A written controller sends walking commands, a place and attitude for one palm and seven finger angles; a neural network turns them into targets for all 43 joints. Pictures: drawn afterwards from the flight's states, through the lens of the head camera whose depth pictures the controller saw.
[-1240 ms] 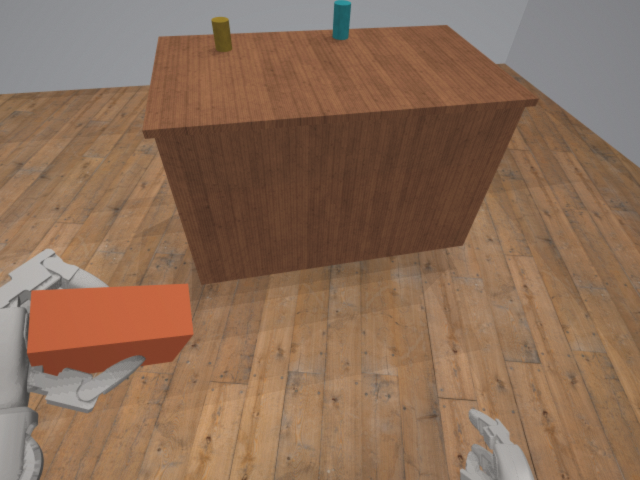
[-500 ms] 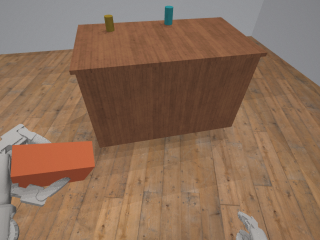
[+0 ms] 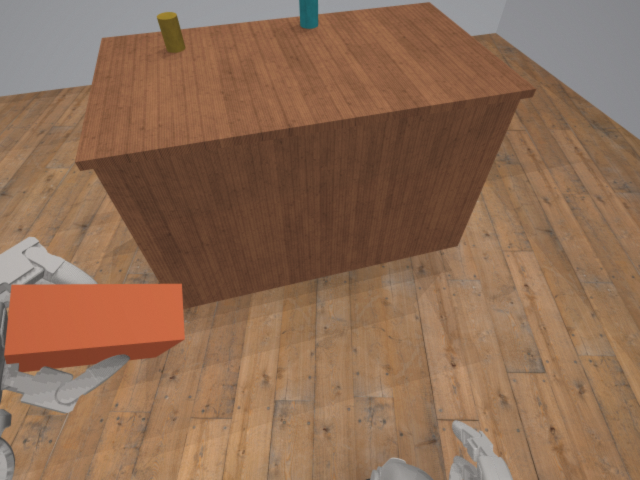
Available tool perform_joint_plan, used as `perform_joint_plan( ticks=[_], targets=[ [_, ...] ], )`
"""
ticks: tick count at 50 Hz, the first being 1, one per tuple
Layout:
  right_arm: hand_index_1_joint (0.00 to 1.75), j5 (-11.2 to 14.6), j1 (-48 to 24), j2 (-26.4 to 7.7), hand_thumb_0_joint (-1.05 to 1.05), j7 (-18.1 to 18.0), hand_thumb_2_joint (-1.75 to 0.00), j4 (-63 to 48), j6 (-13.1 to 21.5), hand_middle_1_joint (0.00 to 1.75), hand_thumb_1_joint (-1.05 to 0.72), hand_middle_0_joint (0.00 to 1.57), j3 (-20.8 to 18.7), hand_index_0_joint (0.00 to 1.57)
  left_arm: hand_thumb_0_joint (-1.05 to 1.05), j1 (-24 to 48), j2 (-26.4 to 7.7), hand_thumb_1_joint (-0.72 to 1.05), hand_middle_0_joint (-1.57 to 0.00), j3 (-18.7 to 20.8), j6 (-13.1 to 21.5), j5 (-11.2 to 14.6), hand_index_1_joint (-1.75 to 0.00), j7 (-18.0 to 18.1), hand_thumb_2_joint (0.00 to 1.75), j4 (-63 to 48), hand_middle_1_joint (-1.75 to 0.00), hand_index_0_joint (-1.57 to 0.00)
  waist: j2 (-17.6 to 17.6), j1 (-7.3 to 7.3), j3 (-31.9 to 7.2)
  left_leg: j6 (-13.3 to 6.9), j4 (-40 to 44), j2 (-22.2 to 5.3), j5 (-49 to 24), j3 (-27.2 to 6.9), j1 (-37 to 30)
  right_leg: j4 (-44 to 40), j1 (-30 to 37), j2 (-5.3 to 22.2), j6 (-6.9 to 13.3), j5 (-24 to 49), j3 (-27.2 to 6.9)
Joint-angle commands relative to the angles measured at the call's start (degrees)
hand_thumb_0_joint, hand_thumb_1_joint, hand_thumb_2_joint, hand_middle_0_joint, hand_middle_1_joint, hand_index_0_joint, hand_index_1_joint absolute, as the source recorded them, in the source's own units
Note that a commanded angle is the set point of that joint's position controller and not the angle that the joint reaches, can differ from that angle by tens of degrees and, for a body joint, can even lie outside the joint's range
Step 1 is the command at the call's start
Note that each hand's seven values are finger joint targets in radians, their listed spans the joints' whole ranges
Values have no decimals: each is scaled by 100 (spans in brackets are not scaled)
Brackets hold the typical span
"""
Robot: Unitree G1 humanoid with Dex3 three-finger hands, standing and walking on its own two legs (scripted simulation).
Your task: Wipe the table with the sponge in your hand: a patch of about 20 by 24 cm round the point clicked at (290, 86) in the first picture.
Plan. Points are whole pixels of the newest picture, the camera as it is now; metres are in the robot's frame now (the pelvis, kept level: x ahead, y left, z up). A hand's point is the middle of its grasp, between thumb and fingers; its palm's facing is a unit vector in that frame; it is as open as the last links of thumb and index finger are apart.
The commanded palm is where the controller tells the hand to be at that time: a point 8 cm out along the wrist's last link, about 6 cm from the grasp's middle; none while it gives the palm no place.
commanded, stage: walk to a spot facing it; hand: left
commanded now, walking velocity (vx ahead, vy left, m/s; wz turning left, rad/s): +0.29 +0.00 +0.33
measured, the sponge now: (122, 326) +0.23 +0.20 +0.15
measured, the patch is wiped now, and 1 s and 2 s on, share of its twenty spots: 0.00 0.00 0.00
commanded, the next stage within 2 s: turn to face it in 0.44 s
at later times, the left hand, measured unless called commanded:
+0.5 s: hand (104, 273) +0.26 +0.22 +0.18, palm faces +0.55 -0.69 -0.47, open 9.6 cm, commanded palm +0.21 +0.25 +0.18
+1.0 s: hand (155, 275) +0.27 +0.17 +0.17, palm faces +0.57 -0.72 -0.40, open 9.6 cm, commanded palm +0.21 +0.20 +0.18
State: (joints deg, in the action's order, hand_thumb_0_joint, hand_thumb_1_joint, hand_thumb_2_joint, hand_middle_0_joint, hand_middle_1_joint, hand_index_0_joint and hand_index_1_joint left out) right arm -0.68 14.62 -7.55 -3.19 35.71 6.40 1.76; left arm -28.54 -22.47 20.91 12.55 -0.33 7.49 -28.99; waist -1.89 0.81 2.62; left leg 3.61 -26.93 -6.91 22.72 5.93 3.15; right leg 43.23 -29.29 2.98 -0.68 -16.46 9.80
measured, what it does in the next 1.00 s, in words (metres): steps to the right: right foot, then left foot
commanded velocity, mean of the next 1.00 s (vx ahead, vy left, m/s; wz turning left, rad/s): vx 0.05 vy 0.00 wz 0.02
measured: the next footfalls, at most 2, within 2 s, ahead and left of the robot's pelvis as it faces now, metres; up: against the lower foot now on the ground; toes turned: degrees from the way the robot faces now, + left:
right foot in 0.06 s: +0.17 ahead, -0.10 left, +0.00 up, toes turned -9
left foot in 0.60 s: +0.17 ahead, +0.10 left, +0.00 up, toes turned +23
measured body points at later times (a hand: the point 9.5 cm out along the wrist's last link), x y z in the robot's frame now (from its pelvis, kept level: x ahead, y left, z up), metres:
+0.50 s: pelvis +0.11 -0.06 +0.00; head +0.14 -0.05 +0.45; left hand +0.23 +0.25 +0.21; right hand +0.32 -0.27 -0.08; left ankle +0.15 +0.10 -0.70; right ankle +0.13 -0.09 -0.73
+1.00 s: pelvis +0.09 -0.10 -0.01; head +0.12 -0.11 +0.44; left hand +0.24 +0.21 +0.19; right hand +0.32 -0.25 -0.10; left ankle +0.11 +0.07 -0.71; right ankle +0.13 -0.18 -0.73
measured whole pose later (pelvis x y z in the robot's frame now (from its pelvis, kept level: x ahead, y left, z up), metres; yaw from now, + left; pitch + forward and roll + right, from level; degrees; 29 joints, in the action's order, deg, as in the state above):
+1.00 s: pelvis +0.09 -0.10 -0.01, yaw +8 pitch -2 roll +0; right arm 0.2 8.9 -10.1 -1.1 33.5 5.5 1.9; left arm -21.5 -18.3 18.5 9.9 1.3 8.5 -25.9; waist -2.9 -4.2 4.1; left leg 3.5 -45.7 -8.1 23.3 4.9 23.8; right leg 37.1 -17.3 -0.5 2.5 -18.2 3.7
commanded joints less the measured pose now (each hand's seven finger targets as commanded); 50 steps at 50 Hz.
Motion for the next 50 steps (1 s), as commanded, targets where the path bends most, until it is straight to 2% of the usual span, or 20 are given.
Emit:
perform_joint_plan(
  ticks=[1, 2, 3, 4, 6, 8, 14, 19, 26, 28, 29, 30, 31, 32, 36, 44, 45, 47, 48, 50],
  targets=[
    [30, 48, -685, -978, 0, -142, -90, -768, 167, 30, -90, 20, -421, 20, 0, 476, -866, 10, -120, 739, 213, 94, -160, 127, 130, -996, -160, -120, -549, -148, -961, -922, -1407, -519, -2813, -73, 1161, -1240, 2823, -316, 90, 683, 312],
    [30, 88, -651, -881, 0, -103, -90, -793, 125, 30, -90, 20, -439, 20, 0, 559, -1036, 10, -120, 840, 200, 57, -160, 152, 130, -1065, -160, -120, 454, -150, -1285, -751, -2919, -150, -1851, 85, 2051, -1473, 3640, 599, 465, 651, -866],
    [30, 99, -740, -760, 0, -89, -90, -988, 123, 30, -90, 20, -421, 20, 0, 392, -1274, 10, -120, 1078, 228, 68, -160, 166, 130, -975, -160, -120, 1534, -186, -1536, -588, -4624, 643, 670, -97, 3248, -1957, 4062, 2024, 1155, 1581, -3462],
    [30, 54, -780, -911, 0, -48, -90, -960, 145, 30, -90, 20, -448, 20, 0, 553, -1363, 10, -120, 1264, 342, 209, -160, 181, 130, -1170, -160, -120, 1421, -172, -1550, -523, -5299, 524, 692, -852, 3231, -2528, 3483, 2317, 1053, 811, -3890],
    [30, 55, -828, -945, 0, 26, -90, -853, 6, 30, -90, 20, -449, 20, 0, 248, -1409, 10, -120, 1305, 471, 186, -160, 149, 130, -1344, -160, -120, 790, -141, -1049, -369, -5746, 212, 61, -965, 3387, -2693, 2587, 2350, 1087, -313, -3170],
    [30, 78, -965, -842, 0, 24, -90, -831, -154, 30, -90, 20, -410, 20, 0, 137, -1353, 10, -120, 1377, 511, 143, -160, 154, 130, -1456, -160, -120, 428, -108, -935, -242, -5589, 32, -205, -864, 3393, -2527, 2209, 2030, 925, 450, -1958],
    [30, -2, -752, -892, 0, -70, -90, -962, -187, 30, -90, 20, -452, 20, 0, -109, -1054, 10, -120, 1105, 370, 211, -160, 252, 130, -1259, -160, -120, 557, -53, -824, -144, -3708, -53, -631, -233, 3075, -2389, 2076, 1825, 728, 2349, -592],
    [30, -25, -560, -830, 0, -110, -90, -1160, -128, 30, -90, 20, -407, 20, 0, -101, -939, 10, -120, 924, 246, 209, -160, 383, 130, -1379, -160, -120, 966, -190, -928, -187, -2282, 146, -460, 335, 2766, -2038, 2577, 1877, 620, 3580, -167],
    [30, -46, -537, -851, 0, -164, -90, -1315, -100, 30, -90, 20, -373, 20, 0, 544, -936, 10, -120, 697, 139, 224, -160, 533, 130, -1899, -160, -120, 865, -226, -1021, -249, -1122, 365, -269, 444, 2083, -1406, 2723, 2090, 645, 3784, -213],
    [30, -14, -406, -873, 0, -184, -90, -1283, -119, 30, -90, 20, -346, 20, 0, 674, -872, 10, -120, 597, 109, 261, -160, 543, 130, -1853, -160, -120, 551, 27, -1217, -338, -114, 499, -960, 285, 1071, -480, 2294, 1794, 377, 3646, -89],
    [30, 5, -424, -915, 0, -196, -90, -1316, -140, 30, -90, 20, -340, 20, 0, 726, -887, 10, -120, 596, 155, 290, -160, 548, 130, -1915, -160, -120, -84, 76, -1335, -650, 292, -54, -2206, -480, 332, 372, 1674, 1224, 72, 2806, -12],
    [30, 12, -484, -1040, 0, -136, -90, -1325, -92, 30, -90, 20, -347, 20, 0, 823, -922, 10, -120, 601, 263, 349, -160, 535, 130, -2081, -160, -120, -1224, -72, -1367, -1326, 394, -1300, -4939, -2192, -348, 1160, 575, 365, -179, -338, -122],
    [30, -7, -365, -998, 0, -87, -90, -1177, -54, 30, -90, 20, -333, 20, 0, 669, -997, 10, -120, 658, 352, 324, -160, 443, 130, -1640, -160, -120, -1287, -109, -1306, -1686, 498, -1814, -5672, -2711, -512, 1729, 72, 133, -102, -2048, -711],
    [30, -49, -590, -1035, 0, -33, -90, -1125, -63, 30, -90, 20, -362, 20, 0, 705, -1098, 10, -120, 701, 319, 182, -160, 375, 130, -1584, -160, -120, -1156, -95, -1186, -1669, 603, -1853, -4576, -2526, -45, 1944, 108, 172, -85, -1907, -1029],
    [30, 31, -703, -1015, 0, 94, -90, -1070, 94, 30, -90, 20, -353, 20, 0, 696, -690, 10, -120, 443, 240, 190, -160, 304, 130, -1819, -160, -120, -1283, -98, -892, -1071, 853, -1088, -2421, -795, 901, 742, 927, -50, -112, -842, -655],
    [30, 107, -653, -1078, 0, 104, -90, -1095, 305, 30, -90, 20, -394, 20, 0, 1371, -463, 10, -120, 196, 136, 189, -160, 197, 130, -979, -160, -120, -1019, -168, -675, -563, 257, -1064, -768, -78, 1381, -1158, 1702, -368, -215, -316, -225],
    [30, 120, -658, -1039, 0, 115, -90, -1112, 286, 30, -90, 20, -390, 20, 0, 1423, -529, 10, -120, 231, 140, 182, -160, 181, 130, -905, -160, -120, -710, -181, -640, -432, -159, -902, -571, 85, 1431, -1624, 1717, -219, -108, -5, -493],
    [30, 112, -699, -790, 0, 102, -90, -1195, 206, 30, -90, 20, -306, 20, 0, 1596, -874, 10, -120, 407, 150, 191, -160, 228, 130, -937, -160, -120, 1272, -120, -728, -33, -1681, 100, 483, 326, 1913, -2308, 1404, 1091, 558, 1531, -2764],
    [30, 142, -911, -875, 0, 100, -90, -1271, 193, 30, -90, 20, -383, 20, 0, 1409, -981, 10, -120, 531, 61, 295, -160, 256, 130, -934, -160, -120, 1983, -334, -728, -10, -2836, 383, 948, -153, 2313, -2735, 1233, 1507, 887, 1436, -3777],
    [30, 88, -908, -755, 0, 104, -90, -1135, 104, 30, -90, 20, -236, 20, 0, 1112, -904, 10, -120, 527, 117, 307, -160, 268, 130, -1310, -160, -120, 1105, -210, -927, 41, -3611, 316, 520, -639, 2767, -2293, 2079, 1415, 1092, 2643, -3184]
  ],
)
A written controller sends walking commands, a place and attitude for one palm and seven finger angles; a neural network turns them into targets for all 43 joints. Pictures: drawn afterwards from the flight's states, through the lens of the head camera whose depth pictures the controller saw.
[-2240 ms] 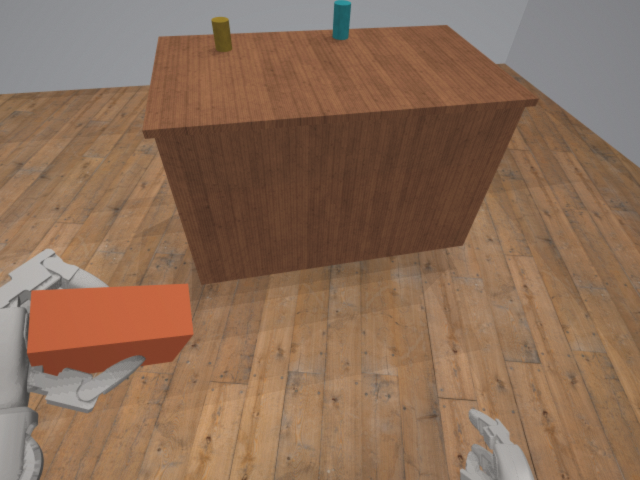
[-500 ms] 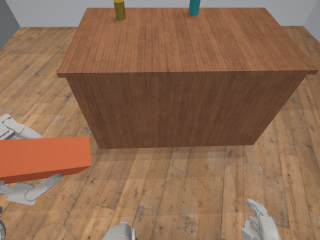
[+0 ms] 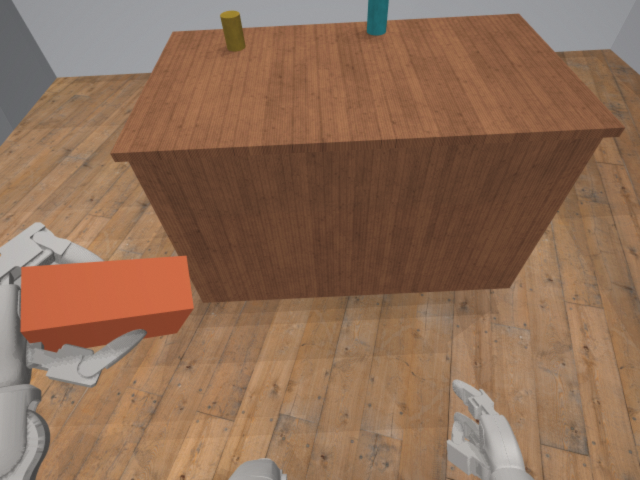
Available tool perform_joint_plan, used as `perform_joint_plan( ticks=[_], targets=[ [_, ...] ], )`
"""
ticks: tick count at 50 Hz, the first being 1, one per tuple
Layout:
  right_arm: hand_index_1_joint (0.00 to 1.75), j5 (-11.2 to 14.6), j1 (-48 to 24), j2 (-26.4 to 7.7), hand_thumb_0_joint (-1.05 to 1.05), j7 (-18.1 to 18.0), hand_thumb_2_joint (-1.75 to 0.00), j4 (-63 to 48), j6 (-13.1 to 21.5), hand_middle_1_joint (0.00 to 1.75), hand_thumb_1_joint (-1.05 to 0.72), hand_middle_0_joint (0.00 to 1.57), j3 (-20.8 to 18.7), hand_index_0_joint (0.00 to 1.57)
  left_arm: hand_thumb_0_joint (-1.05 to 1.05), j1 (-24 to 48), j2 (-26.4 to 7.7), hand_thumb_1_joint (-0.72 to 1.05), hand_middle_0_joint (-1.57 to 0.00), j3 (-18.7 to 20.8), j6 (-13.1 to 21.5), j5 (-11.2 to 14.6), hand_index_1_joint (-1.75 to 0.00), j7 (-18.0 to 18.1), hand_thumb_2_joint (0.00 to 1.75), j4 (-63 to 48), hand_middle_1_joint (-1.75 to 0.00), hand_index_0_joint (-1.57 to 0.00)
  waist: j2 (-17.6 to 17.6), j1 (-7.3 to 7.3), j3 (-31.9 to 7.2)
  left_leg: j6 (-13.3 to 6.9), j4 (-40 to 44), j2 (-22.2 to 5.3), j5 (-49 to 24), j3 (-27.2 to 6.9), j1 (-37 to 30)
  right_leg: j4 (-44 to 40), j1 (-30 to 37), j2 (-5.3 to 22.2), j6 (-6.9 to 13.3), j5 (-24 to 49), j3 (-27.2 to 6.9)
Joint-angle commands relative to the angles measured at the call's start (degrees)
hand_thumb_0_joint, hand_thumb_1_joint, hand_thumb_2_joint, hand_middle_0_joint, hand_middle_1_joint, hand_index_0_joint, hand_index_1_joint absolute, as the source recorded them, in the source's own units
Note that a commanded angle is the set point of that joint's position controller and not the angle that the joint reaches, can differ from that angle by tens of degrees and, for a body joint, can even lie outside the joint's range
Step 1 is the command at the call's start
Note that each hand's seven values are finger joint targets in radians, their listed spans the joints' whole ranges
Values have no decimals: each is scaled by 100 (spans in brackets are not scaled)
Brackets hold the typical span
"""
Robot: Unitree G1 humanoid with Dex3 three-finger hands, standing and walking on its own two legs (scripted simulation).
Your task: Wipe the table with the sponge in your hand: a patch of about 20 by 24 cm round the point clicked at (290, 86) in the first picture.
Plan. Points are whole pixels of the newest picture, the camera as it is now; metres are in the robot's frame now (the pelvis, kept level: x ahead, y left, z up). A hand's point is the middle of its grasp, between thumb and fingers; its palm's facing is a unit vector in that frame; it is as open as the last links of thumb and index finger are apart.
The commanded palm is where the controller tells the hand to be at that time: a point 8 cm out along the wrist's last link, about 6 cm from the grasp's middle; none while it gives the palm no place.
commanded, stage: turn to face it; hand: left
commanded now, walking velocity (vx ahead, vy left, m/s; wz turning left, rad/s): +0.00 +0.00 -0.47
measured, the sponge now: (137, 303) +0.23 +0.21 +0.16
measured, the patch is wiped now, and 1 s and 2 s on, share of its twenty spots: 0.00 0.00 0.00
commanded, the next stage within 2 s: take the last steps up to it in 0.36 s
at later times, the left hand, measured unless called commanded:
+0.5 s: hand (165, 326) +0.21 +0.16 +0.17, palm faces +0.21 -0.87 -0.45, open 9.6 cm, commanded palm +0.17 +0.21 +0.19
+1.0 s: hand (142, 352) +0.18 +0.17 +0.18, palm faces +0.26 -0.88 -0.40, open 9.6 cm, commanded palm +0.14 +0.22 +0.19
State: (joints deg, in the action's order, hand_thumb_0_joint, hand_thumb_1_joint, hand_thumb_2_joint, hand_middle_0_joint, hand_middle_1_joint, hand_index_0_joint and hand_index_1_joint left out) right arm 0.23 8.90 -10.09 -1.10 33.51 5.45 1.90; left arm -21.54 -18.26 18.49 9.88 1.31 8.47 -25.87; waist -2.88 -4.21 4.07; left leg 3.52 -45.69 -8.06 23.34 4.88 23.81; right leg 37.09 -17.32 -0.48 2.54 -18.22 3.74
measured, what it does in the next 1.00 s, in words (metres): steps on the spot: left foot, then right foot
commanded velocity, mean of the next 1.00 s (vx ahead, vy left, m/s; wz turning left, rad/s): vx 0.17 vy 0.08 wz -0.11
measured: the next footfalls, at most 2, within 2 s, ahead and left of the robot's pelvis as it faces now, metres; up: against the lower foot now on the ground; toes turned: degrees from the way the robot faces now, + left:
left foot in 0.28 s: +0.01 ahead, +0.12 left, +0.00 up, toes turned -4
right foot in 0.52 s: -0.02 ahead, -0.14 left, +0.00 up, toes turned -17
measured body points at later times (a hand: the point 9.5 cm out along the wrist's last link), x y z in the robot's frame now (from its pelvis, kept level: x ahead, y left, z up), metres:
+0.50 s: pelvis -0.05 -0.03 +0.01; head -0.04 -0.03 +0.46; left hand +0.19 +0.21 +0.20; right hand +0.05 -0.27 -0.09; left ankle -0.03 +0.12 -0.72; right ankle -0.06 -0.12 -0.72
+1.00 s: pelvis -0.07 -0.03 +0.02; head -0.07 -0.03 +0.47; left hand +0.16 +0.21 +0.20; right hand +0.02 -0.32 -0.07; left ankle -0.03 +0.11 -0.71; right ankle -0.06 -0.13 -0.72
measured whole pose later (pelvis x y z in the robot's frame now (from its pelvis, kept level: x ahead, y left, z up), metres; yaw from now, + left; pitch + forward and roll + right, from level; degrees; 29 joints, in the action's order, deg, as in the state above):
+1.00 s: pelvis -0.07 -0.03 +0.02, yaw -11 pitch +0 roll +2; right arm -0.4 14.8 -15.6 -4.1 36.3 4.4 -2.8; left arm -28.0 -19.5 18.2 12.6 -0.2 9.3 -27.0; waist 2.2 -0.7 -0.2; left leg -0.7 -31.3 -2.8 20.6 6.1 15.0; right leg 28.6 -15.6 3.4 2.1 -13.0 5.8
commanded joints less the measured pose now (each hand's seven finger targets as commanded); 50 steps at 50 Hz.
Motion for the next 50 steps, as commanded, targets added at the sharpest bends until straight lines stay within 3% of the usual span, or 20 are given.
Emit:
perform_joint_plan(
  ticks=[1, 4, 8, 11, 12, 14, 15, 16, 19, 21, 24, 25, 26, 27, 28, 30, 33, 45, 49, 50],
  targets=[
    [30, 4, -337, -494, 0, -123, -90, -892, 137, 30, -90, 20, -225, 20, 0, 237, -1334, 10, -120, 857, 453, 140, -160, 180, 130, -1677, -160, -120, 936, 315, -1211, 74, -1569, 425, 392, -499, 659, -1441, 1139, 1599, 723, 3467, -2149],
    [30, -4, -393, -561, 0, -188, -90, -951, -12, 30, -90, 20, -293, 20, 0, -245, -1442, 10, -120, 1117, 543, 133, -160, 174, 130, -1561, -160, -120, 962, 325, -1321, 42, -671, 492, 190, -326, 255, -1329, 1193, 1373, 629, 3801, -1754],
    [30, 28, -307, -696, 0, -171, -90, -1086, -116, 30, -90, 20, -412, 20, 0, -645, -1345, 10, -120, 1146, 553, 151, -160, 160, 130, -1517, -160, -120, 839, 293, -1480, -62, 499, 536, 140, -334, -36, -1382, 1367, 1387, 711, 3223, -2113],
    [30, 56, -76, -800, 0, -174, -90, -1076, -149, 30, -90, 20, -462, 20, 0, -731, -1344, 10, -120, 1124, 558, 123, -160, 143, 130, -1481, -160, -120, 681, 382, -1467, -186, 1841, 511, -583, -296, -1023, -1440, 763, 1118, 391, 2086, -2159],
    [30, 58, -16, -869, 0, -184, -90, -1065, -151, 30, -90, 20, -497, 20, 0, -599, -1355, 10, -120, 1083, 575, 116, -160, 142, 130, -1622, -160, -120, 481, 418, -1491, -256, 2286, 333, -1003, -312, -1401, -1287, 601, 927, 219, 1682, -1992],
    [30, 98, -168, -1070, 0, -223, -90, -1190, -103, 30, -90, 20, -575, 20, 0, -545, -1402, 10, -120, 1068, 627, 77, -160, 110, 130, -1796, -160, -120, -686, 267, -1229, -701, 2556, -753, -2287, -1246, -1768, -510, -216, 46, -212, 635, -1357],
    [30, 30, -148, -937, 0, -237, -90, -1133, -75, 30, -90, 20, -497, 20, 0, -722, -1386, 10, -120, 1100, 631, 82, -160, 101, 130, -1601, -160, -120, -1443, 270, -1141, -984, 2791, -1220, -2760, -1638, -1586, 382, -589, -123, -313, -483, -840],
    [30, -34, -127, -864, 0, -234, -90, -1100, -31, 30, -90, 20, -468, 20, 0, -599, -1296, 10, -120, 944, 629, 33, -160, 83, 130, -1613, -160, -120, -1597, 301, -851, -1189, 2934, -1466, -2813, -1758, -1043, 1226, -590, -105, -381, -934, -547],
    [30, 9, 41, -972, 0, -190, -90, -929, 162, 30, -90, 20, -521, 20, 0, -121, -1132, 10, -120, 625, 586, -35, -160, 54, 130, -1715, -160, -120, -1039, 358, -666, -954, 2331, -1140, -3607, -746, -1227, 802, -522, -26, -457, -604, -174],
    [30, 44, 130, -998, 0, -145, -90, -859, 252, 30, -90, 20, -518, 20, 0, -22, -990, 10, -120, 467, 513, -54, -160, 64, 130, -1582, -160, -120, -1257, 449, -617, -784, 2211, -968, -3477, -456, -1181, 276, -208, -93, -487, -433, 105],
    [30, 25, -18, -994, 0, -145, -90, -795, 316, 30, -90, 20, -485, 20, 0, 307, -1161, 10, -120, 622, 522, -91, -160, 72, 130, -1466, -160, -120, -1046, 421, -599, -619, 1808, -828, -2399, -347, -667, -798, 675, -7, -471, 178, 253],
    [30, 30, -35, -944, 0, -145, -90, -765, 306, 30, -90, 20, -478, 20, 0, 278, -1253, 10, -120, 751, 544, -99, -160, 95, 130, -1345, -160, -120, -689, 413, -768, -523, 1445, -624, -1673, -168, -513, -1189, 1053, 180, -360, 520, 90],
    [30, 27, -10, -831, 0, -151, -90, -783, 269, 30, -90, 20, -455, 20, 0, 337, -1353, 10, -120, 799, 556, -115, -160, 128, 130, -1352, -160, -120, 247, 493, -919, -358, 750, -134, -643, 88, -83, -1356, 1266, 823, -5, 1073, -878],
    [30, 25, -42, -736, 0, -163, -90, -815, 237, 30, -90, 20, -437, 20, 0, 188, -1494, 10, -120, 954, 493, -53, -160, 163, 130, -1274, -160, -120, 1526, 409, -1099, -197, -281, 562, 672, 237, 536, -1896, 1314, 1670, 436, 682, -2414],
    [30, 13, -185, -904, 0, -164, -90, -792, 168, 30, -90, 20, -524, 20, 0, -112, -1625, 10, -120, 1122, 445, 3, -160, 175, 130, -1199, -160, -120, 1670, 279, -1135, -240, -1296, 591, 866, -235, 764, -2325, 1188, 2044, 529, -102, -3136],
    [30, -32, -271, -686, 0, -184, -90, -670, 77, 30, -90, 20, -325, 20, 0, -478, -1559, 10, -120, 1145, 506, 48, -160, 200, 130, -1395, -160, -120, 826, 398, -946, -219, -1971, 417, 148, -688, 1245, -2254, 1252, 2066, 783, 72, -2769],
    [30, -33, -280, -675, 0, -197, -90, -562, -34, 30, -90, 20, -332, 20, 0, -674, -1435, 10, -120, 1147, 628, 17, -160, 136, 130, -1244, -160, -120, 772, 476, -1036, -160, -1642, 335, -314, -565, 1092, -2130, 1159, 1783, 613, 957, -1634],
    [30, -72, -48, -796, 0, -301, -90, -644, 206, 30, -90, 20, -503, 20, 0, -92, -1232, 10, -120, 704, 640, -63, -160, 235, 130, -1273, -160, -120, 1021, 352, -859, -430, 873, 508, -169, 83, -188, -2460, 619, 1930, 711, -1085, -1677],
    [30, -68, 64, -795, 0, -357, -90, -656, 233, 30, -90, 20, -508, 20, 0, 314, -1218, 10, -120, 641, 655, -71, -160, 285, 130, -1527, -160, -120, 613, 488, -827, -507, 2147, 611, -276, 262, -1359, -1720, 226, 1438, 358, -1199, -1180],
    [30, -62, 98, -862, 0, -390, -90, -683, 235, 30, -90, 20, -536, 20, 0, 329, -1186, 10, -120, 644, 669, -62, -160, 279, 130, -1513, -160, -120, 167, 521, -758, -670, 2512, 346, -113, -124, -1700, -1086, -152, 1090, 167, -1143, -930]
  ],
)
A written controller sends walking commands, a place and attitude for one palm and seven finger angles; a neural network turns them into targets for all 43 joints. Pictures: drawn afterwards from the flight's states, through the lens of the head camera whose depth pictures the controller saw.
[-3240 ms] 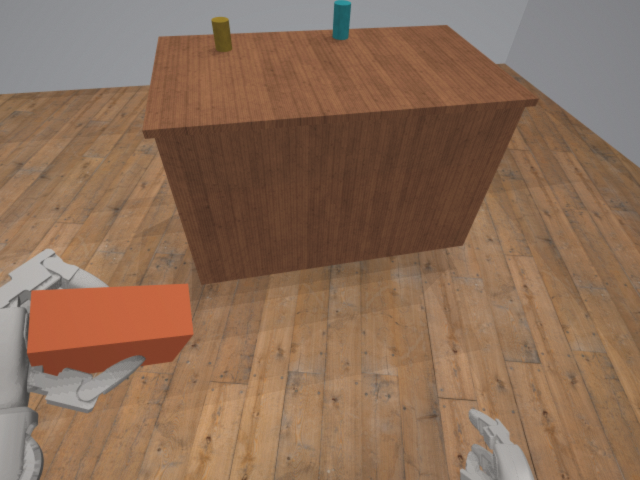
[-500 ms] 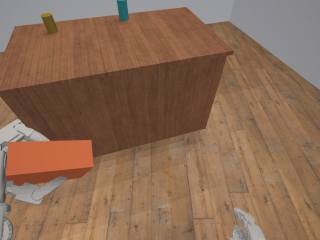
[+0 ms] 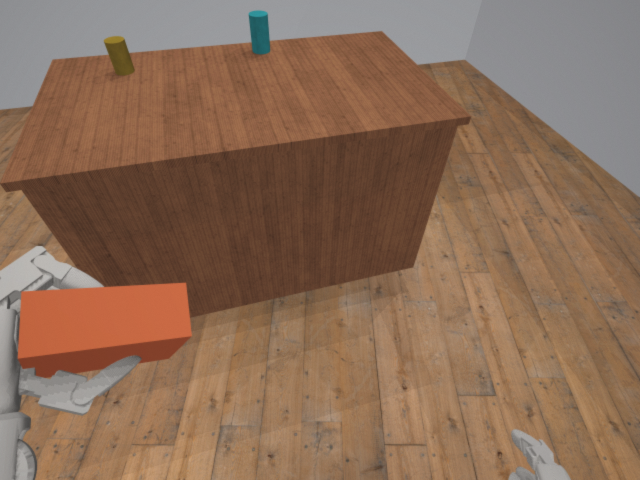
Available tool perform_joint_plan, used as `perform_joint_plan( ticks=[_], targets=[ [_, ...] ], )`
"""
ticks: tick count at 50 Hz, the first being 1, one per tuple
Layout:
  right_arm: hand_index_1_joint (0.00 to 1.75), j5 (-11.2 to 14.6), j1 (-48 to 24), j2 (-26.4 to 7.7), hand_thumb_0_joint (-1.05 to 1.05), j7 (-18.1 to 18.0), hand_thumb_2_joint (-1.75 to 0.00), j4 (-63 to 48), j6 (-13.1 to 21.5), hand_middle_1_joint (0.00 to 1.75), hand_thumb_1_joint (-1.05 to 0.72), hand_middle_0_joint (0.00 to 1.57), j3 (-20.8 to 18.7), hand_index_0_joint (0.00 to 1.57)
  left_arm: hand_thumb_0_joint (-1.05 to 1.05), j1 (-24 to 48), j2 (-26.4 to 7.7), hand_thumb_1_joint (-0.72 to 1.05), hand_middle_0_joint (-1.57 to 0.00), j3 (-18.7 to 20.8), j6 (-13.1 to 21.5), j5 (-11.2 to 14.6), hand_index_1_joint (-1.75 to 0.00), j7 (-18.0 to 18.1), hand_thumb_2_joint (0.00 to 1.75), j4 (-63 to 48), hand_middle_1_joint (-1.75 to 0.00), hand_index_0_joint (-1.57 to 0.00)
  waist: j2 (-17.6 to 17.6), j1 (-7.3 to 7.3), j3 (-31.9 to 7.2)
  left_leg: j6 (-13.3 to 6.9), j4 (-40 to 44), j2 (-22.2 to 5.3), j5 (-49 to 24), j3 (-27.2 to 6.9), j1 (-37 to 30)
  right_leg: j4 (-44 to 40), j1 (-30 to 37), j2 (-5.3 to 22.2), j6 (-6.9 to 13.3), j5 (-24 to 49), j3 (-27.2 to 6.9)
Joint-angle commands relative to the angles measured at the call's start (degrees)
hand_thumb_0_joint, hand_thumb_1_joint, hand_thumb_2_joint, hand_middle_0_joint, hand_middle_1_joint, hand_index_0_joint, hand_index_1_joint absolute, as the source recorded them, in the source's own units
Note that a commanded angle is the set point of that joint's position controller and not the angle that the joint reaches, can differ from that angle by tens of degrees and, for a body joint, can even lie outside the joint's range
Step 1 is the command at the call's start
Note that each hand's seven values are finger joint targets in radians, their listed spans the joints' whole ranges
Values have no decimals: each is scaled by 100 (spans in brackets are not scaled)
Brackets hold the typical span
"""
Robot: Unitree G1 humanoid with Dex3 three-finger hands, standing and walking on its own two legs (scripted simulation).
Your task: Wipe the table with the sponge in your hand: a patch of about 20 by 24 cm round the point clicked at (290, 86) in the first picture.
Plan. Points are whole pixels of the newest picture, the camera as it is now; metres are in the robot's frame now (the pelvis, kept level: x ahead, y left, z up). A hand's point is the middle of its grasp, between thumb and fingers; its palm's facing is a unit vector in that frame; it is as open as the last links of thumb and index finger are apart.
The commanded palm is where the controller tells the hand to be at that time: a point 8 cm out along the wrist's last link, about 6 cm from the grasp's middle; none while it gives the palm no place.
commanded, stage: take the last steps up to it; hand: left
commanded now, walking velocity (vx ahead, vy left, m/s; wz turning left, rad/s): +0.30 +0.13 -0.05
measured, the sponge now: (132, 328) +0.22 +0.20 +0.15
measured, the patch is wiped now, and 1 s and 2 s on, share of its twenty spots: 0.00 0.00 0.00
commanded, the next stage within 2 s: come to a stop and stand still in 2.00 s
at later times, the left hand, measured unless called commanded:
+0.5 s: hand (97, 264) +0.29 +0.26 +0.15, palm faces +0.35 -0.81 -0.48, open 9.6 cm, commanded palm +0.23 +0.31 +0.17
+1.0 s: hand (134, 179) +0.42 +0.27 +0.16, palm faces +0.34 -0.80 -0.50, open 9.6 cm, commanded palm +0.36 +0.32 +0.17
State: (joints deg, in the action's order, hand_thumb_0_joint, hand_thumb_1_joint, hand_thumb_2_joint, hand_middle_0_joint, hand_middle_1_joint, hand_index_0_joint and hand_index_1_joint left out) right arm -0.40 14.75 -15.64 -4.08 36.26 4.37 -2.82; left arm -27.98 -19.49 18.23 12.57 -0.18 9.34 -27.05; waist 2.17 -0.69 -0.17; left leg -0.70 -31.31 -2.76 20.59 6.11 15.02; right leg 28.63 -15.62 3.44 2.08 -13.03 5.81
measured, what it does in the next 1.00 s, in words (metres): walks ahead: left foot, then right foot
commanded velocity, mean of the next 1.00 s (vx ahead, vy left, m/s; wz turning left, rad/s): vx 0.30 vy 0.10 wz -0.03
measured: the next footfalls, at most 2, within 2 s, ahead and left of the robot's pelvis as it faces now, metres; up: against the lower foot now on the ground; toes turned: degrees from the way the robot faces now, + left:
left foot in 0.02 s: +0.05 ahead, +0.15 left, +0.00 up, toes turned +7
right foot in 0.28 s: +0.11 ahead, -0.08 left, +0.00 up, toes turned -9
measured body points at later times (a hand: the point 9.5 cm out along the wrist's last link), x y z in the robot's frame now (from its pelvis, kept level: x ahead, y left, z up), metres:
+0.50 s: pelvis +0.07 +0.03 +0.00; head +0.12 +0.02 +0.44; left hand +0.27 +0.30 +0.18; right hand +0.22 -0.21 -0.11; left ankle +0.11 +0.18 -0.70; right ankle +0.07 -0.08 -0.74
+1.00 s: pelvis +0.19 +0.05 -0.02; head +0.22 +0.02 +0.43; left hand +0.39 +0.31 +0.19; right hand +0.34 -0.17 -0.13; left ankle +0.15 +0.19 -0.69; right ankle +0.20 -0.03 -0.74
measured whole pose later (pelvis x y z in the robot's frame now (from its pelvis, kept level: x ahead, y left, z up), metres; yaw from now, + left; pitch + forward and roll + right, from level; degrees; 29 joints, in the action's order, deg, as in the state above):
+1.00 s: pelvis +0.19 +0.05 -0.02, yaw -3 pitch +0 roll +1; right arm 0.2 10.2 -9.4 -2.5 38.2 4.0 0.8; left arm -25.9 -21.7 20.3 12.8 0.5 7.6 -27.8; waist -2.6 -0.8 4.1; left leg 1.0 -57.4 -4.8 26.0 4.2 22.4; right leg 36.7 -18.3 2.4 4.1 -18.2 10.8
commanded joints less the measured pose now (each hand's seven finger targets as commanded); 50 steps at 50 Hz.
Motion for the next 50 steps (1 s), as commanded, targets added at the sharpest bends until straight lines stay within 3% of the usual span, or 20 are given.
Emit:
perform_joint_plan(
  ticks=[1, 2, 3, 8, 12, 13, 14, 15, 18, 21, 27, 29, 30, 32, 36, 43, 45, 47, 48, 50],
  targets=[
    [30, 5, -541, -424, 0, -86, -90, -1024, 343, 30, -90, 20, -85, 20, 0, 1006, -962, 10, -120, 644, 442, 94, -160, 177, 130, -1456, -160, -120, -1319, 163, -210, -597, 1431, -899, 121, -1277, -1137, 791, -968, 86, -37, -1393, -625],
    [30, 49, -538, -362, 0, -54, -90, -990, 349, 30, -90, 20, -48, 20, 0, 987, -1027, 10, -120, 694, 492, 61, -160, 172, 130, -1399, -160, -120, -1964, 129, -195, -994, 1732, -1639, -98, -2232, -1304, 1905, -1627, -255, -229, -1873, 28],
    [30, 52, -560, -272, 0, -37, -90, -914, 403, 30, -90, 20, -40, 20, 0, 1103, -1298, 10, -120, 812, 544, -9, -160, 114, 130, -1310, -160, -120, -2001, 127, -113, -1261, 2082, -1958, 882, -2690, -727, 2849, -1731, -149, -224, -2091, -182],
    [30, 47, -637, -269, 0, 36, -90, -760, 580, 30, -90, 20, 4, 20, 0, 758, -943, 10, -120, 610, 487, 37, -160, 26, 130, -1327, -160, -120, -1530, 55, 69, -940, 1576, -1276, -323, -1012, -109, 1795, -901, 7, -346, -1231, 193],
    [30, 24, -694, -254, 0, 18, -90, -690, 529, 30, -90, 20, 41, 20, 0, 817, -1006, 10, -120, 686, 397, 43, -160, 38, 130, -1031, -160, -120, -996, 2, -319, -543, 263, -958, -602, -503, 305, -176, 818, -189, -254, -486, 362],
    [30, 25, -671, -190, 0, 25, -90, -678, 465, 30, -90, 20, 38, 20, 0, 746, -1075, 10, -120, 722, 348, -7, -160, 33, 130, -787, -160, -120, -85, -10, -420, -367, -1022, -598, -368, -141, 1061, -614, 1465, 457, 93, -649, -718],
    [30, 55, -811, -58, 0, 61, -90, -790, 416, 30, -90, 20, 55, 20, 0, 841, -1269, 10, -120, 864, 327, 39, -160, 43, 130, -753, -160, -120, 1440, -13, -379, -61, -2577, 102, 674, 185, 2389, -1221, 1982, 1803, 736, -442, -3192],
    [30, 37, -829, -233, 0, 99, -90, -769, 421, 30, -90, 20, -24, 20, 0, 1011, -1349, 10, -120, 1034, 352, 137, -160, 38, 130, -691, -160, -120, 1373, -43, -284, 60, -3481, -19, 776, -540, 2599, -1606, 1552, 2295, 935, -976, -3898],
    [30, 46, -865, -121, 0, 151, -90, -617, 244, 30, -90, 20, 60, 20, 0, 838, -1300, 10, -120, 1050, 509, 155, -160, -61, 130, -963, -160, -120, 293, 43, -60, 207, -3821, -407, 109, -824, 2555, -1467, 955, 1976, 927, -476, -2457],
    [30, 11, -879, -75, 0, 134, -90, -695, 210, 30, -90, 20, 95, 20, 0, 449, -1234, 10, -120, 1067, 618, 106, -160, 0, 130, -1275, -160, -120, 488, 84, -374, 189, -2327, -441, -174, -420, 1826, -1131, 871, 1581, 688, 983, -1167],
    [30, -29, -700, -61, 0, 18, -90, -912, 367, 30, -90, 20, -27, 20, 0, 375, -1216, 10, -120, 1112, 545, 90, -160, 223, 130, -1821, -160, -120, 230, 23, -721, 94, 346, 127, -914, 560, -224, -355, 674, 1022, 353, 298, -678],
    [30, 40, -546, -311, 0, -57, -90, -978, 396, 30, -90, 20, -159, 20, 0, 498, -1113, 10, -120, 1006, 579, 101, -160, 212, 130, -1919, -160, -120, -971, 167, -825, -239, 940, -573, -988, -441, -1308, 1357, -167, 445, -38, -25, -237],
    [30, 74, -561, -432, 0, -31, -90, -998, 386, 30, -90, 20, -209, 20, 0, 634, -1056, 10, -120, 966, 622, 110, -160, 201, 130, -1957, -160, -120, -2122, 168, -842, -785, 1110, -1690, -1998, -2022, -1923, 2688, -1378, -121, -319, -1818, 193],
    [30, 33, -617, -283, 0, -11, -90, -882, 433, 30, -90, 20, -146, 20, 0, 578, -1347, 10, -120, 1168, 643, 82, -160, 131, 130, -1379, -160, -120, -1947, 181, -554, -1475, 1558, -2257, -1133, -2885, -1265, 3954, -2068, 122, -268, -2209, -412],
    [30, 98, -600, -260, 0, 87, -90, -788, 545, 30, -90, 20, -124, 20, 0, 230, -941, 10, -120, 824, 593, 121, -160, 44, 130, -1927, -160, -120, -1660, 108, -552, -1049, 1214, -1580, -2183, -1222, -1183, 2913, -1847, 181, -347, -1373, -71],
    [30, 54, -717, -215, 0, -15, -90, -842, 449, 30, -90, 20, 18, 20, 0, 171, -1134, 10, -120, 1020, 339, 144, -160, 77, 130, -1417, -160, -120, -1371, 83, -586, -537, 702, -1264, -1483, -330, -390, 287, 170, -276, -339, -443, 637],
    [30, 65, -741, -140, 0, -37, -90, -818, 340, 30, -90, 20, 32, 20, 0, 341, -1199, 10, -120, 1065, 303, 110, -160, 73, 130, -1133, -160, -120, -490, 45, -625, -330, -618, -968, -1018, -62, 531, -401, 1187, 254, -33, -220, -203],
    [30, 83, -854, -108, 0, 44, -90, -953, 308, 30, -90, 20, 7, 20, 0, 572, -1381, 10, -120, 1241, 269, 208, -160, 79, 130, -973, -160, -120, 1597, -61, -580, 91, -3216, 54, 1020, -13, 2400, -1276, 1811, 2150, 940, 322, -3571],
    [30, 77, -874, -197, 0, 103, -90, -850, 288, 30, -90, 20, -47, 20, 0, 728, -1354, 10, -120, 1158, 297, 243, -160, 49, 130, -1085, -160, -120, 1249, 9, -520, 145, -3930, -96, 881, -614, 2601, -1369, 1685, 2285, 1034, 85, -3649],
    [30, 52, -892, -64, 0, 109, -90, -722, 209, 30, -90, 20, 101, 20, 0, 444, -1298, 10, -120, 1154, 413, 186, -160, 40, 130, -1211, -160, -120, 311, 45, -352, 227, -4139, -347, 369, -751, 2780, -1090, 1615, 2038, 971, 1079, -2392]
  ],
)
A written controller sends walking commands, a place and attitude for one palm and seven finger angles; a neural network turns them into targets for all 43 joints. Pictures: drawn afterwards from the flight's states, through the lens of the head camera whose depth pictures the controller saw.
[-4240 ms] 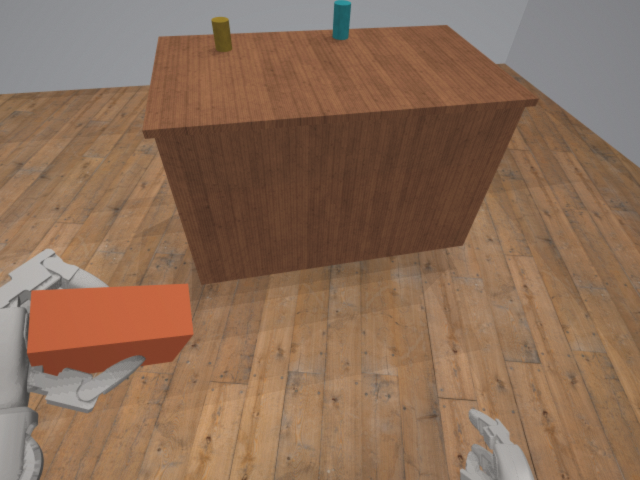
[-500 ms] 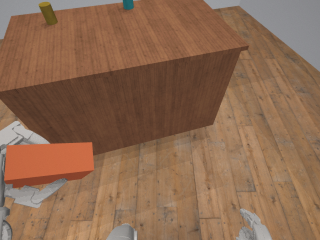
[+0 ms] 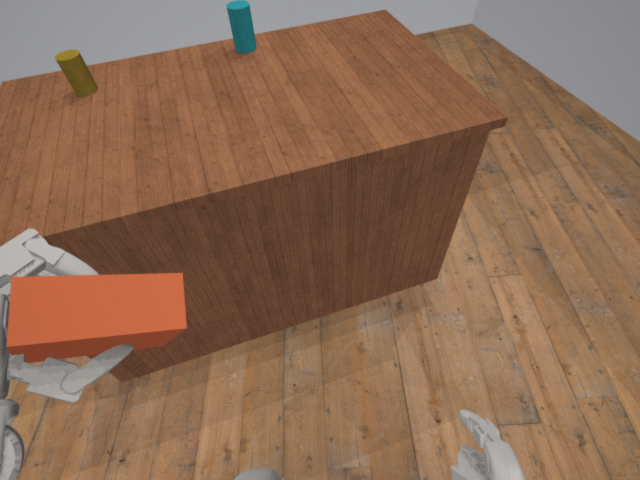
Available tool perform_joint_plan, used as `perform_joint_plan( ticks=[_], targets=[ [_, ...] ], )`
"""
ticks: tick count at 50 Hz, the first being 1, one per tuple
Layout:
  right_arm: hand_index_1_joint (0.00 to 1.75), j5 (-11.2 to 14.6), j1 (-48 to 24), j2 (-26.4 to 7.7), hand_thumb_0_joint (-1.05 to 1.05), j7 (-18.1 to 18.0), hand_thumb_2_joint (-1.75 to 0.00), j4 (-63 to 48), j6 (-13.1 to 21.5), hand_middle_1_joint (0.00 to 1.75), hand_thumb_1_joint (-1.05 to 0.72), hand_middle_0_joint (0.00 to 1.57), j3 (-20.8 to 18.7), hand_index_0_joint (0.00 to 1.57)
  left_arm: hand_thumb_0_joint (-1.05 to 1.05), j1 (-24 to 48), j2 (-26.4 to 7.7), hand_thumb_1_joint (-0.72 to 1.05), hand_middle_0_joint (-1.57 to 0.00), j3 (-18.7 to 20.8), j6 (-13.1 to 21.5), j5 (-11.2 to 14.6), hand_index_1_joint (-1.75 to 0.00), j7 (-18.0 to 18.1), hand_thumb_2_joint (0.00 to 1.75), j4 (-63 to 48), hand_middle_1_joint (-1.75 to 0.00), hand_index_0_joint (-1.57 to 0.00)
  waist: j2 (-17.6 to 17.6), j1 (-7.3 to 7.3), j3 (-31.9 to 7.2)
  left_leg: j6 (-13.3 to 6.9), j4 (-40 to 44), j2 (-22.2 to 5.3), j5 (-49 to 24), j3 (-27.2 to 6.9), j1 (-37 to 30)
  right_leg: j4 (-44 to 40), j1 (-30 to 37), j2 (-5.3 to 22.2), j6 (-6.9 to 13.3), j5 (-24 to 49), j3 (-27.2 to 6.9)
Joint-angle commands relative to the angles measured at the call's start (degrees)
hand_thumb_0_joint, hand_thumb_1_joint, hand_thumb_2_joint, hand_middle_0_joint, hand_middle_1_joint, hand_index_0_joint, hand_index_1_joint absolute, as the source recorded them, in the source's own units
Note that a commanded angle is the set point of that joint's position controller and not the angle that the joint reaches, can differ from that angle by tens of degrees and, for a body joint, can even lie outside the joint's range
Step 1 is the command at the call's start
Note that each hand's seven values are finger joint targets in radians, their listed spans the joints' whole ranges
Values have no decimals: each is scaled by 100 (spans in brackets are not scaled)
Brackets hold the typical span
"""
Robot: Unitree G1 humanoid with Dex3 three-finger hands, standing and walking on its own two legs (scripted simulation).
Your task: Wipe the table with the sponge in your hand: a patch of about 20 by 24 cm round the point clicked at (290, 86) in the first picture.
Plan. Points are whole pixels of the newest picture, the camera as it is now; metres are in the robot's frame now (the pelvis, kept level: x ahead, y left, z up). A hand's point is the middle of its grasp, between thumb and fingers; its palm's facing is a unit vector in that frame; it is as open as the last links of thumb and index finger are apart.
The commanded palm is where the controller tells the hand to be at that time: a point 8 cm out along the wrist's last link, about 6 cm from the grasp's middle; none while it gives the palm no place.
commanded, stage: take the last steps up to it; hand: left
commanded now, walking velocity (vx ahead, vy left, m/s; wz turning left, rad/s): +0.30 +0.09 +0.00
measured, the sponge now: (125, 316) +0.23 +0.20 +0.16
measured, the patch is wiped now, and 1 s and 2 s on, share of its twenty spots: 0.00 0.00 0.00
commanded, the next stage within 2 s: come to a stop and stand still in 1.00 s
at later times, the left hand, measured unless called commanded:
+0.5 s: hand (102, 207) +0.34 +0.25 +0.19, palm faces +0.36 -0.82 -0.44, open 9.6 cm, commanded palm +0.28 +0.30 +0.19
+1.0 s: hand (145, 156) +0.42 +0.24 +0.19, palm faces +0.35 -0.81 -0.48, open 9.6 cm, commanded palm +0.37 +0.29 +0.19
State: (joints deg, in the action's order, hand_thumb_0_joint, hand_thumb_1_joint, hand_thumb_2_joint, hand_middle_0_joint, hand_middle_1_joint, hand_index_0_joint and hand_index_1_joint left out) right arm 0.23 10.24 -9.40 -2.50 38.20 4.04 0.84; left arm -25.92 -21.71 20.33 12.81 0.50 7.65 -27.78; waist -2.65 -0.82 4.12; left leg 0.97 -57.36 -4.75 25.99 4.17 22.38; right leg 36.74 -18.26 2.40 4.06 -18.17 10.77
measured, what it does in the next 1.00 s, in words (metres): walks ahead: left foot, then right foot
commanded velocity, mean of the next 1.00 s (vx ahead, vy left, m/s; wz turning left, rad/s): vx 0.24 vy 0.09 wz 0.01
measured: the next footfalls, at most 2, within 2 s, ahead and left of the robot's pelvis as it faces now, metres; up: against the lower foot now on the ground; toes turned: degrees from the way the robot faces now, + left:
left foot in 0.28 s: +0.17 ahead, +0.17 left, +0.00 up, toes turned +9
right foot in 0.58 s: +0.20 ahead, -0.09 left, +0.00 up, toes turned -11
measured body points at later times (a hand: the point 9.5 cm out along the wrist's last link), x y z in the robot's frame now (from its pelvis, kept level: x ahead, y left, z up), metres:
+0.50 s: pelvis +0.11 +0.02 +0.01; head +0.14 +0.02 +0.46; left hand +0.31 +0.29 +0.21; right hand +0.27 -0.19 -0.08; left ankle +0.13 +0.16 -0.72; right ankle +0.12 -0.08 -0.68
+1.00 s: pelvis +0.21 +0.01 +0.01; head +0.25 +0.01 +0.45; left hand +0.40 +0.28 +0.21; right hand +0.37 -0.26 -0.07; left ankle +0.27 +0.13 -0.72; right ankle +0.16 -0.08 -0.72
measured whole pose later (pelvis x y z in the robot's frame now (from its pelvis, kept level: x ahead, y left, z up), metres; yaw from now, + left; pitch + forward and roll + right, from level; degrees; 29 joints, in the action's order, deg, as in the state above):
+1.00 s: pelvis +0.21 +0.01 +0.01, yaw -1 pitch +0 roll +2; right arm 0.2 11.2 -15.4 -3.6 32.5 2.8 -3.1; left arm -30.1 -22.6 21.0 13.9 0.6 9.3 -33.5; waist 1.8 -0.4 4.8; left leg 0.4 -29.3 -2.5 11.2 9.6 18.6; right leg 33.8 -11.7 4.4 1.2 -21.8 9.1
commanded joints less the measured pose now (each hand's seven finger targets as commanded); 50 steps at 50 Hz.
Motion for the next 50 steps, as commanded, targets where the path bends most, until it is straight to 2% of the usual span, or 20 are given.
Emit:
perform_joint_plan(
  ticks=[1, 4, 7, 12, 13, 14, 15, 16, 21, 27, 28, 29, 30, 31, 34, 38, 44, 48, 49, 50],
  targets=[
    [30, -24, -476, -672, 0, -51, -90, -903, 199, 30, -90, 20, -235, 20, 0, 182, -979, 10, -120, 854, 439, 72, -160, 204, 130, -1178, -160, -120, 695, 63, -776, 81, -1330, -184, -345, -465, 1928, -1822, 1713, 1963, 648, 2143, -2303],
    [30, -47, -483, -691, 0, -74, -90, -1023, 168, 30, -90, 20, -252, 20, 0, 204, -986, 10, -120, 810, 507, 41, -160, 242, 130, -1500, -160, -120, 965, 81, -887, 33, 382, -231, -650, -80, 975, -1667, 1191, 1652, 421, 2682, -1253],
    [30, -67, -416, -656, 0, -81, -90, -1192, 202, 30, -90, 20, -302, 20, 0, -38, -950, 10, -120, 847, 445, 64, -160, 328, 130, -1595, -160, -120, 1080, -88, -1008, -24, 1619, 59, -886, 497, 417, -1585, 1365, 1533, 432, 2412, -1236],
    [30, -34, -168, -773, 0, -208, -90, -1270, 235, 30, -90, 20, -451, 20, 0, 236, -929, 10, -120, 831, 415, 72, -160, 408, 130, -1601, -160, -120, 653, 72, -1115, -107, 3209, 205, -1639, 764, -1236, -577, 939, 1094, 34, 1665, -958],
    [30, 0, -80, -902, 0, -239, -90, -1287, 247, 30, -90, 20, -508, 20, 0, 260, -862, 10, -120, 751, 439, 82, -160, 394, 130, -1586, -160, -120, -87, 186, -1236, -344, 3412, -222, -1805, 110, -1977, 380, 339, 850, -175, 1412, -725],
    [30, 19, -84, -1005, 0, -210, -90, -1294, 248, 30, -90, 20, -542, 20, 0, 329, -870, 10, -120, 802, 477, 105, -160, 405, 130, -1618, -160, -120, -1106, 184, -1448, -908, 3504, -1307, -2875, -1436, -2721, 1673, -699, 197, -466, -272, -313],
    [30, 21, -111, -958, 0, -168, -90, -1312, 256, 30, -90, 20, -500, 20, 0, 403, -908, 10, -120, 739, 538, 80, -160, 355, 130, -1318, -160, -120, -1327, 163, -1311, -1386, 3902, -1927, -2919, -2516, -2510, 2685, -1300, -49, -467, -1957, -557],
    [30, -25, -242, -924, 0, -168, -90, -1213, 286, 30, -90, 20, -465, 20, 0, 490, -1102, 10, -120, 839, 523, 66, -160, 301, 130, -1264, -160, -120, -1458, 159, -1122, -1620, 4070, -2138, -2303, -2742, -2166, 3211, -1686, 172, -475, -1816, -892],
    [30, 27, -269, -855, 0, -66, -90, -1111, 472, 30, -90, 20, -426, 20, 0, 71, -735, 10, -120, 588, 480, 86, -160, 204, 130, -2006, -160, -120, -1295, 43, -913, -1126, 4010, -1271, -2021, -687, -1091, 2039, -1000, 332, -569, -623, -495],
    [30, 14, -221, -808, 0, -200, -90, -1033, 441, 30, -90, 20, -349, 20, 0, 138, -754, 10, -120, 708, 291, 93, -160, 252, 130, -1137, -160, -120, -769, 31, -923, -683, 3349, -1028, -856, -102, -576, -357, 608, -91, -625, -77, 117],
    [30, 23, -251, -766, 0, -226, -90, -1072, 393, 30, -90, 20, -335, 20, 0, 308, -766, 10, -120, 684, 252, 75, -160, 245, 130, -1066, -160, -120, -401, 46, -927, -526, 2847, -820, -496, 82, -340, -833, 943, 24, -549, -8, -90],
    [30, 33, -260, -696, 0, -228, -90, -1054, 342, 30, -90, 20, -338, 20, 0, 461, -916, 10, -120, 736, 244, 34, -160, 255, 130, -977, -160, -120, 477, 42, -844, -357, 1728, -455, -163, 345, 181, -1448, 1151, 680, -254, -218, -1181],
    [30, 11, -300, -572, 0, -214, -90, -1109, 301, 30, -90, 20, -266, 20, 0, 434, -1193, 10, -120, 914, 201, 31, -160, 290, 130, -806, -160, -120, 1916, 3, -818, -115, 281, 249, 545, 536, 1368, -2051, 1655, 1887, 371, 119, -3363],
    [30, 6, -414, -783, 0, -149, -90, -1084, 342, 30, -90, 20, -358, 20, 0, 625, -1150, 10, -120, 919, 179, 160, -160, 264, 130, -802, -160, -120, 2263, -86, -855, -42, -757, 207, 461, -148, 1675, -2311, 1649, 2326, 548, 187, -4041],
    [30, 3, -502, -656, 0, -108, -90, -919, 250, 30, -90, 20, -214, 20, 0, 554, -1057, 10, -120, 860, 350, 121, -160, 220, 130, -1146, -160, -120, 982, 35, -847, 92, -1396, -57, -215, -482, 1899, -1765, 1859, 2057, 591, 2234, -2633],
    [30, -37, -486, -698, 0, -89, -90, -1011, 158, 30, -90, 20, -270, 20, 0, 101, -994, 10, -120, 831, 481, 73, -160, 267, 130, -1339, -160, -120, 888, 90, -1102, 102, 69, -23, -666, -34, 1269, -1445, 1891, 1694, 328, 4033, -1231],
    [30, -29, -328, -663, 0, -70, -90, -1353, 158, 30, -90, 20, -359, 20, 0, -337, -992, 10, -120, 950, 421, 113, -160, 369, 130, -1554, -160, -120, 1184, -108, -1256, -10, 2013, 245, -943, 555, 417, -1263, 1995, 1599, 342, 3878, -1173],
    [30, 1, -158, -809, 0, -166, -90, -1339, 126, 30, -90, 20, -463, 20, 0, 176, -934, 10, -120, 782, 371, 122, -160, 379, 130, -1566, -160, -120, 698, 105, -1193, -74, 3234, 297, -1757, 645, -1018, -617, 1263, 1344, 34, 2823, -985],
    [30, 18, -105, -867, 0, -188, -90, -1352, 136, 30, -90, 20, -493, 20, 0, 301, -985, 10, -120, 785, 416, 109, -160, 383, 130, -1640, -160, -120, 249, 159, -1348, -240, 3404, 79, -2100, 365, -1713, 109, 840, 1087, -132, 2575, -831],
    [30, 42, -169, -997, 0, -179, -90, -1397, 143, 30, -90, 20, -541, 20, 0, 330, -981, 10, -120, 793, 446, 124, -160, 373, 130, -1673, -160, -120, -743, 117, -1486, -706, 3432, -852, -3208, -793, -2412, 1067, -88, 508, -407, 959, -530]
  ],
)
